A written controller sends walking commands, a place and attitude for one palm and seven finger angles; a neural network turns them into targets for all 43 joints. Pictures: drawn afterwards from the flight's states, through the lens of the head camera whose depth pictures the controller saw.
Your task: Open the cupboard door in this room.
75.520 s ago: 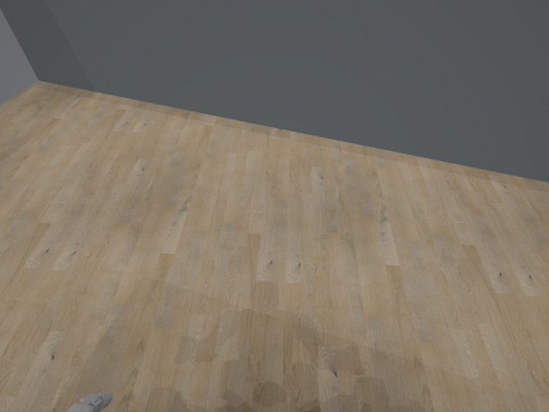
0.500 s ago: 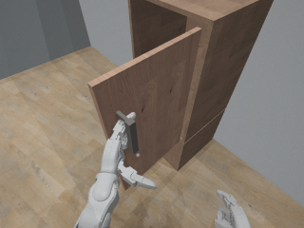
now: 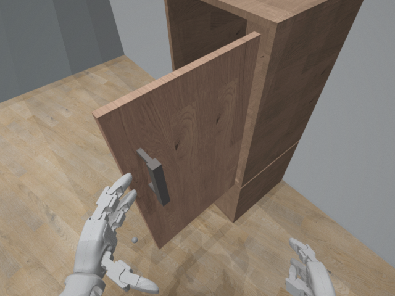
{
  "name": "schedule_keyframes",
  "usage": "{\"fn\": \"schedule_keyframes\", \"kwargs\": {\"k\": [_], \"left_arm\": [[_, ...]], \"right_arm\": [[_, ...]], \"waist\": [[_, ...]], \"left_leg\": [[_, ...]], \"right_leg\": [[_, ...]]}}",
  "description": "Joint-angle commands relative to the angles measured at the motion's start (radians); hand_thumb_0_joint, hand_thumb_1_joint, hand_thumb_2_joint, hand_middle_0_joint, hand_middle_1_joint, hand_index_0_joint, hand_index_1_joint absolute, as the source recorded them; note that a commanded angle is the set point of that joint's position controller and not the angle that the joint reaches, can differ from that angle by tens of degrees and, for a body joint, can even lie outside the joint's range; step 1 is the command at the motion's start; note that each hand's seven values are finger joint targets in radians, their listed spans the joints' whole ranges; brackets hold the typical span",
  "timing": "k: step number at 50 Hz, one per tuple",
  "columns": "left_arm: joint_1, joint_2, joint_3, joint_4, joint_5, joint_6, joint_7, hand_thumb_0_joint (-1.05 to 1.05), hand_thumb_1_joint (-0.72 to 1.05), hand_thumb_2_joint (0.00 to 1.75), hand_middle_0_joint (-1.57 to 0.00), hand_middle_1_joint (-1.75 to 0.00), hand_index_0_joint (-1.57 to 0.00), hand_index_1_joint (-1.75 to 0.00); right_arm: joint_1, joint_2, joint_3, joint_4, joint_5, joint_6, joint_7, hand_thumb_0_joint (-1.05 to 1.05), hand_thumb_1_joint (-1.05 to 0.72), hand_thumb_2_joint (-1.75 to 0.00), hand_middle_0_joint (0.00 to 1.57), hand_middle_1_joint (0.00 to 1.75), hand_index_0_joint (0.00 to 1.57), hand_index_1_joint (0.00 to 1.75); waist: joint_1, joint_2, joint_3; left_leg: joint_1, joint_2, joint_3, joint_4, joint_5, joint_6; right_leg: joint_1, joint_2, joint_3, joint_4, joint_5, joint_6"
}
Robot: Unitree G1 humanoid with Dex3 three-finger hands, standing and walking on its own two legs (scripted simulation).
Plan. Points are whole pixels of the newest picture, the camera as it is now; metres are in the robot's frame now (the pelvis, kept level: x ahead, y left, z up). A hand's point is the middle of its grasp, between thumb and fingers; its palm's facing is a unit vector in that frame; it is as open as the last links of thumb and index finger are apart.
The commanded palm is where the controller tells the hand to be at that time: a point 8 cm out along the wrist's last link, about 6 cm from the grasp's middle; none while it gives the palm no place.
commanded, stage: slide the hand sideways off the handle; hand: left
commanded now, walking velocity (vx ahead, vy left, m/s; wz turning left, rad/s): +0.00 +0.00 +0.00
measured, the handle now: (153, 178) +0.32 +0.12 +0.08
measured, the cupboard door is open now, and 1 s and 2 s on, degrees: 92 92 92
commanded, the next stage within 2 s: draw the hand back to the body in 0.28 s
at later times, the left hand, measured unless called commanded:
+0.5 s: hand (108, 259) +0.17 +0.16 +0.08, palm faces -0.04 -1.00 -0.05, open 16.3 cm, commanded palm +0.14 +0.22 +0.09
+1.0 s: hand (54, 239) +0.18 +0.23 +0.13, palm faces +0.17 -0.95 -0.26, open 15.6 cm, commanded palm +0.14 +0.27 +0.15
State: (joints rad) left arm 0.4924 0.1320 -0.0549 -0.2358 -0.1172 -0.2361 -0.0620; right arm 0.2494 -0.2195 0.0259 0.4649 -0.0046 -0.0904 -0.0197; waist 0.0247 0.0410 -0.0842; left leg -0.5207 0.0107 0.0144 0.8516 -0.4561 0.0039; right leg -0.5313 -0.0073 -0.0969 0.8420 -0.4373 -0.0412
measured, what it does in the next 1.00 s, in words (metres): stands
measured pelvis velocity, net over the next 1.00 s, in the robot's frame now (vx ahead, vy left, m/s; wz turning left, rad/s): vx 0.00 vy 0.03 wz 0.00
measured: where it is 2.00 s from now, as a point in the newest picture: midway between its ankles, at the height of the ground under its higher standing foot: outside the picture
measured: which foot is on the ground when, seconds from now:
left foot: down 0.00-1.00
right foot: down 0.00-1.00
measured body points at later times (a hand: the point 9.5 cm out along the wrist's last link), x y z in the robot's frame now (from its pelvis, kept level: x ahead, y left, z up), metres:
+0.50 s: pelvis -0.02 +0.00 -0.01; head +0.01 -0.01 +0.44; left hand +0.17 +0.21 +0.08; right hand +0.17 -0.22 -0.08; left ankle -0.02 +0.12 -0.70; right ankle -0.01 -0.09 -0.70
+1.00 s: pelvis +0.00 +0.03 +0.02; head -0.01 +0.02 +0.47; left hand +0.16 +0.28 +0.14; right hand +0.19 -0.18 -0.04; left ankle -0.02 +0.12 -0.70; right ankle -0.01 -0.09 -0.70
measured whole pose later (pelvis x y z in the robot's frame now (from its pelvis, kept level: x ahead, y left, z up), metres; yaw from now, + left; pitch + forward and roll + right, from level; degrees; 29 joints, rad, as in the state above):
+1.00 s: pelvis +0.00 +0.03 +0.02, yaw +0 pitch +1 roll -2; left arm 0.55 0.29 0.14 -0.43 -0.11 -0.05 -0.02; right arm 0.25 -0.22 0.06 0.52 0.01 -0.19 -0.09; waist 0.06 0.05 -0.06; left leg -0.36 0.00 0.02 0.74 -0.41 0.04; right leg -0.34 -0.01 -0.09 0.68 -0.36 0.00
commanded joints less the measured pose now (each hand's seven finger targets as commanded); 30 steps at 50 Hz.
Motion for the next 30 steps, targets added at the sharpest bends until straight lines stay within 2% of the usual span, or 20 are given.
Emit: {"fn": "schedule_keyframes", "kwargs": {"k": [1,4,5,7,10,12,15,16,18,19,20,22,24,26,28,29,30], "left_arm": [[0.001,0.071,0.066,-0.256,-0.039,-0.104,-0.045,0.00,-0.50,0.30,-0.15,-0.30,-0.15,-0.30],[0.029,0.090,0.095,-0.256,-0.062,-0.123,-0.077,0.00,-0.50,0.30,-0.15,-0.30,-0.15,-0.30],[0.029,0.090,0.097,-0.266,-0.068,-0.130,-0.085,0.00,-0.50,0.30,-0.15,-0.30,-0.15,-0.30],[0.067,0.118,0.140,-0.262,-0.085,-0.135,-0.101,0.00,-0.50,0.30,-0.15,-0.30,-0.15,-0.30],[0.112,0.141,0.188,-0.241,-0.106,-0.133,-0.122,0.00,-0.50,0.30,-0.15,-0.30,-0.15,-0.30],[0.101,0.144,0.195,-0.246,-0.119,-0.135,-0.136,0.00,-0.50,0.30,-0.15,-0.30,-0.15,-0.30],[0.050,0.113,0.150,-0.266,-0.133,-0.141,-0.150,0.00,-0.50,0.30,-0.15,-0.30,-0.15,-0.30],[0.031,0.117,0.150,-0.259,-0.139,-0.144,-0.153,0.00,-0.50,0.30,-0.15,-0.30,-0.15,-0.30],[0.040,0.130,0.166,-0.243,-0.145,-0.144,-0.161,0.00,-0.50,0.30,-0.15,-0.30,-0.15,-0.30],[0.040,0.141,0.167,-0.236,-0.139,-0.141,-0.162,0.00,-0.50,0.30,-0.15,-0.30,-0.15,-0.30],[0.025,0.148,0.172,-0.255,-0.140,-0.137,-0.162,0.00,-0.50,0.30,-0.15,-0.30,-0.15,-0.30],[0.012,0.187,0.211,-0.277,-0.137,-0.124,-0.151,0.00,-0.50,0.30,-0.15,-0.30,-0.15,-0.30],[-0.001,0.217,0.252,-0.283,-0.137,-0.102,-0.133,0.00,-0.50,0.30,-0.15,-0.30,-0.15,-0.30],[0.005,0.187,0.236,-0.306,-0.145,-0.084,-0.124,0.00,-0.50,0.30,-0.15,-0.30,-0.15,-0.30],[0.000,0.181,0.236,-0.310,-0.156,-0.060,-0.122,0.00,-0.50,0.30,-0.15,-0.30,-0.15,-0.30],[-0.003,0.178,0.230,-0.290,-0.156,-0.044,-0.123,0.00,-0.50,0.30,-0.15,-0.30,-0.15,-0.30],[-0.009,0.165,0.215,-0.293,-0.161,-0.031,-0.128,0.00,-0.50,0.30,-0.15,-0.30,-0.15,-0.30]], "right_arm": [[-0.056,-0.102,-0.041,-0.161,0.010,-0.073,-0.016,0.00,-0.90,-0.90,0.20,0.30,0.20,0.30],[-0.056,-0.106,-0.044,-0.160,0.013,-0.086,-0.022,0.00,-0.90,-0.90,0.20,0.30,0.20,0.30],[-0.055,-0.106,-0.044,-0.161,0.014,-0.090,-0.023,0.00,-0.90,-0.90,0.20,0.30,0.20,0.30],[-0.049,-0.106,-0.048,-0.159,0.015,-0.093,-0.027,0.00,-0.90,-0.90,0.20,0.30,0.20,0.30],[-0.057,-0.103,-0.052,-0.158,0.021,-0.091,-0.031,0.00,-0.90,-0.90,0.20,0.30,0.20,0.30],[-0.066,-0.106,-0.051,-0.160,0.025,-0.093,-0.036,0.00,-0.90,-0.90,0.20,0.30,0.20,0.30],[-0.073,-0.110,-0.046,-0.167,0.027,-0.111,-0.039,0.00,-0.90,-0.90,0.20,0.30,0.20,0.30],[-0.066,-0.112,-0.045,-0.160,0.027,-0.116,-0.041,0.00,-0.90,-0.90,0.20,0.30,0.20,0.30],[-0.062,-0.117,-0.048,-0.157,0.028,-0.124,-0.044,0.00,-0.90,-0.90,0.20,0.30,0.20,0.30],[-0.065,-0.120,-0.048,-0.156,0.028,-0.126,-0.045,0.00,-0.90,-0.90,0.20,0.30,0.20,0.30],[-0.066,-0.119,-0.047,-0.162,0.028,-0.129,-0.046,0.00,-0.90,-0.90,0.20,0.30,0.20,0.30],[-0.069,-0.116,-0.045,-0.163,0.031,-0.131,-0.051,0.00,-0.90,-0.90,0.20,0.30,0.20,0.30],[-0.076,-0.114,-0.042,-0.159,0.034,-0.130,-0.055,0.00,-0.90,-0.90,0.20,0.30,0.20,0.30],[-0.084,-0.106,-0.036,-0.166,0.040,-0.139,-0.056,0.00,-0.90,-0.90,0.20,0.30,0.20,0.30],[-0.086,-0.107,-0.031,-0.162,0.045,-0.146,-0.059,0.00,-0.90,-0.90,0.20,0.30,0.20,0.30],[-0.087,-0.111,-0.028,-0.157,0.045,-0.148,-0.060,0.00,-0.90,-0.90,0.20,0.30,0.20,0.30],[-0.090,-0.112,-0.026,-0.159,0.047,-0.153,-0.061,0.00,-0.90,-0.90,0.20,0.30,0.20,0.30]], "waist": [[-0.022,-0.082,-0.147],[-0.019,-0.086,-0.141],[-0.021,-0.065,-0.148],[-0.013,-0.078,-0.175],[-0.004,-0.092,-0.167],[-0.009,-0.073,-0.150],[-0.024,-0.051,-0.124],[-0.030,-0.059,-0.118],[-0.024,-0.077,-0.124],[-0.024,-0.084,-0.112],[-0.019,-0.072,-0.130],[-0.005,-0.030,-0.144],[0.005,-0.027,-0.144],[0.010,0.008,-0.137],[0.010,0.014,-0.117],[0.003,-0.026,-0.098],[-0.001,-0.026,-0.085]], "left_leg": [[-0.018,-0.032,-0.030,-0.059,0.278,0.012],[-0.049,-0.035,-0.034,-0.038,0.259,0.010],[-0.046,-0.037,-0.033,-0.033,0.262,0.011],[-0.059,-0.038,-0.034,-0.020,0.261,0.009],[-0.087,-0.040,-0.035,-0.011,0.249,0.006],[-0.092,-0.040,-0.035,-0.005,0.235,0.006],[-0.089,-0.038,-0.037,-0.004,0.203,0.008],[-0.091,-0.037,-0.041,0.001,0.190,0.009],[-0.099,-0.035,-0.045,0.003,0.176,0.008],[-0.104,-0.032,-0.046,0.005,0.178,0.010],[-0.095,-0.033,-0.044,-0.002,0.170,0.011],[-0.074,-0.032,-0.044,-0.019,0.169,0.012],[-0.064,-0.029,-0.048,-0.038,0.165,0.012],[-0.031,-0.027,-0.050,-0.066,0.162,0.010],[-0.012,-0.023,-0.055,-0.087,0.165,0.009],[-0.017,-0.020,-0.061,-0.096,0.161,0.010],[-0.010,-0.019,-0.061,-0.101,0.155,0.012]], "right_leg": [[0.141,-0.006,0.097,-0.105,0.425,0.034],[0.137,-0.011,0.115,-0.105,0.391,0.035],[0.130,-0.012,0.113,-0.098,0.397,0.035],[0.144,-0.017,0.125,-0.092,0.410,0.039],[0.154,-0.022,0.137,-0.094,0.404,0.043],[0.137,-0.024,0.144,-0.102,0.377,0.044],[0.089,-0.019,0.135,-0.113,0.279,0.040],[0.076,-0.019,0.139,-0.119,0.254,0.040],[0.070,-0.016,0.138,-0.120,0.209,0.038],[0.065,-0.015,0.139,-0.123,0.198,0.035],[0.069,-0.015,0.135,-0.123,0.175,0.034],[0.081,-0.011,0.130,-0.126,0.143,0.025],[0.094,-0.005,0.121,-0.133,0.114,0.019],[0.095,-0.001,0.101,-0.138,0.117,0.018],[0.094,0.006,0.079,-0.142,0.130,0.018],[0.097,0.010,0.073,-0.150,0.120,0.018],[0.089,0.010,0.074,-0.160,0.118,0.023]]}}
